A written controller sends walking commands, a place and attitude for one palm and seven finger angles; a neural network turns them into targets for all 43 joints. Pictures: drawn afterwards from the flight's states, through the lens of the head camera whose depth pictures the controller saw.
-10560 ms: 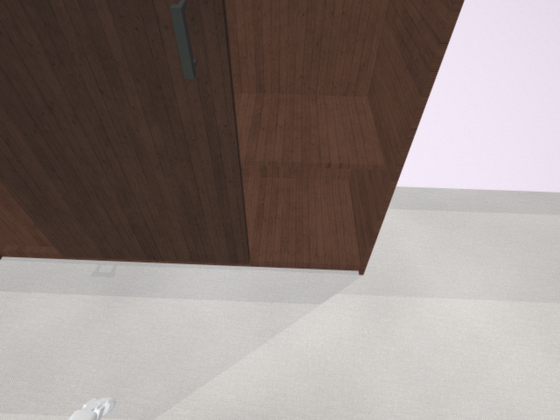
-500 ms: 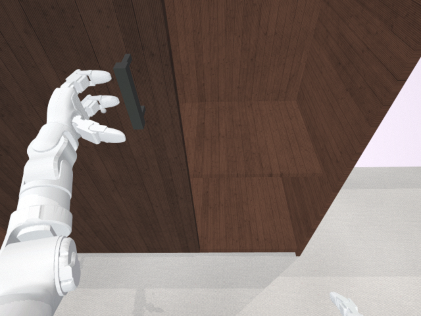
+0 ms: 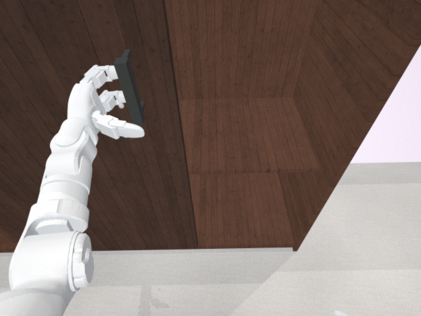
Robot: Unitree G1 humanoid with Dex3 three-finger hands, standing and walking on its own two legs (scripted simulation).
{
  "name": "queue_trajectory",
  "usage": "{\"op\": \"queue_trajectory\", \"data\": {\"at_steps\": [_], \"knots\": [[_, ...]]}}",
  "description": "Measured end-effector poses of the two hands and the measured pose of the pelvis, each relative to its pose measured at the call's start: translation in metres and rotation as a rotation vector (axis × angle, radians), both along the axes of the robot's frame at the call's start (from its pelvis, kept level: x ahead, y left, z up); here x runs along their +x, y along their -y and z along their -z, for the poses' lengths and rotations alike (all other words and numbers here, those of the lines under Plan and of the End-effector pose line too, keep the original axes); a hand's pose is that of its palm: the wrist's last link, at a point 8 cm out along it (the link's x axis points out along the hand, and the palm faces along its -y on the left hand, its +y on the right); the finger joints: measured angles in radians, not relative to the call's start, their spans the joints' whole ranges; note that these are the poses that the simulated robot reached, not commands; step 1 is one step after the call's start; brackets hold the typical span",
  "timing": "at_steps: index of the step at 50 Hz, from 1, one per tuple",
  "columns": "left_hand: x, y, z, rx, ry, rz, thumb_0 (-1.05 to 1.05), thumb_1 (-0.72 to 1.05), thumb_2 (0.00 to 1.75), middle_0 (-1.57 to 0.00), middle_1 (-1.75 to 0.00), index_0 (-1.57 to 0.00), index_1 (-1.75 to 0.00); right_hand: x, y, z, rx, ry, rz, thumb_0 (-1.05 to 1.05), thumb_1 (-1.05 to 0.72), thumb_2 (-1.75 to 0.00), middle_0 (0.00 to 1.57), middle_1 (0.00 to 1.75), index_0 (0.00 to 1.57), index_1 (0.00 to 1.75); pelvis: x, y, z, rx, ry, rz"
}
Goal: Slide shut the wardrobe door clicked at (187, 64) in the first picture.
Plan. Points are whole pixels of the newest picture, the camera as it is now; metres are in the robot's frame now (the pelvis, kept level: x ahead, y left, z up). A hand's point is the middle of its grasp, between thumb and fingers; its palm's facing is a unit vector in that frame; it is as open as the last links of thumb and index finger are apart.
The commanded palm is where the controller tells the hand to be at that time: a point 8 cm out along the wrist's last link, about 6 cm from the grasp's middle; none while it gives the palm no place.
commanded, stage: feel for the door with the fingertips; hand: left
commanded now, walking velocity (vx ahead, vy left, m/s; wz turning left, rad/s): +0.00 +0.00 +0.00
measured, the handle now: (133, 88) +0.51 +0.16 +0.19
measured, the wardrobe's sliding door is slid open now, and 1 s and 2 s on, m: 0.46 0.46 0.46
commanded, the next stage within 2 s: slide the fingers in behind the handle in 0.30 s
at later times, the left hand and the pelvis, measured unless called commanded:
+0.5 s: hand (119, 100) +0.46 +0.18 +0.19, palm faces +0.04 -1.00 -0.02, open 13.7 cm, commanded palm +0.44 +0.22 +0.19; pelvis +0.01 -0.01 +0.00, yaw +0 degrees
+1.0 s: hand (122, 107) +0.44 +0.16 +0.19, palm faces +0.04 -1.00 +0.00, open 14.0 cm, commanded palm +0.42 +0.21 +0.19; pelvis +0.01 -0.01 +0.00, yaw +0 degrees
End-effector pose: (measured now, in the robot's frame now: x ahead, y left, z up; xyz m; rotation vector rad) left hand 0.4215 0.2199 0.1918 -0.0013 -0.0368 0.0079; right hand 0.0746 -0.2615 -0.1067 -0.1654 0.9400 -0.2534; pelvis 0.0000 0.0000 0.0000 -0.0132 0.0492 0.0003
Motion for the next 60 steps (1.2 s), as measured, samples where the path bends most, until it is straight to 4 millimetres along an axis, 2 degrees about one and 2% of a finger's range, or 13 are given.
{"op": "queue_trajectory", "data": {"at_steps": [7, 16, 27, 34, 43, 49, 53, 60], "knots": [[0.005, 0.011, 0.001, 0.016, -0.002, -0.028, -0.01, -0.5, 0.3, -0.3, -1.2, -0.3, -1.2, 0.005, -0.005, 0.0, 0.024, 0.031, -0.004, 0.01, -0.91, -0.9, 0.2, 0.3, 0.2, 0.3, 0.0, 0.002, 0.0, 0.005, -0.002, 0.012], [0.017, -0.005, -0.001, 0.034, -0.029, -0.048, -0.01, -0.5, 0.3, -0.32, -1.21, -0.31, -1.21, -0.003, 0.005, 0.002, 0.008, -0.011, 0.003, 0.01, -0.91, -0.9, 0.2, 0.3, 0.2, 0.3, 0.002, 0.008, 0.001, 0.002, -0.013, 0.006], [0.019, -0.009, 0.002, 0.012, -0.013, -0.034, -0.01, -0.5, 0.3, -0.34, -1.25, -0.34, -1.22, -0.014, 0.017, 0.005, -0.013, -0.074, 0.017, 0.01, -0.91, -0.9, 0.2, 0.3, 0.2, 0.3, 0.009, 0.009, 0.001, 0.003, -0.027, 0.0], [0.016, -0.003, 0.003, 0.02, -0.007, -0.02, -0.01, -0.5, 0.3, -0.32, -1.23, -0.32, -1.21, -0.002, 0.013, 0.002, -0.001, -0.035, 0.02, 0.01, -0.91, -0.9, 0.2, 0.3, 0.2, 0.3, 0.011, 0.008, 0.001, 0.004, -0.021, 0.006], [0.005, 0.006, 0.003, 0.011, 0.01, -0.015, -0.01, -0.5, 0.3, -0.3, -1.21, -0.31, -1.2, 0.024, 0.002, -0.002, 0.026, 0.042, -0.004, 0.01, -0.91, -0.9, 0.2, 0.3, 0.2, 0.3, 0.013, 0.006, 0.0, 0.008, -0.007, 0.012], [0.0, 0.003, 0.003, 0.005, -0.005, -0.032, -0.01, -0.51, 0.3, -0.3, -1.2, -0.31, -1.2, 0.038, -0.003, -0.005, 0.03, 0.072, -0.03, 0.01, -0.91, -0.9, 0.2, 0.3, 0.2, 0.3, 0.012, 0.007, 0.0, 0.007, 0.003, 0.004], [-0.001, 0.002, 0.003, 0.017, -0.019, -0.039, -0.01, -0.51, 0.3, -0.3, -1.2, -0.3, -1.2, 0.041, -0.003, -0.007, 0.023, 0.075, -0.04, 0.01, -0.91, -0.9, 0.2, 0.3, 0.2, 0.3, 0.009, 0.007, 0.0, 0.005, 0.005, -0.002], [0.002, 0.014, 0.001, 0.002, -0.004, -0.011, -0.01, -0.51, 0.3, -0.3, -1.2, -0.3, -1.2, 0.036, -0.001, -0.005, 0.014, 0.055, -0.04, 0.01, -0.91, -0.9, 0.2, 0.3, 0.2, 0.3, 0.007, 0.006, 0.0, 0.004, 0.003, -0.007]]}}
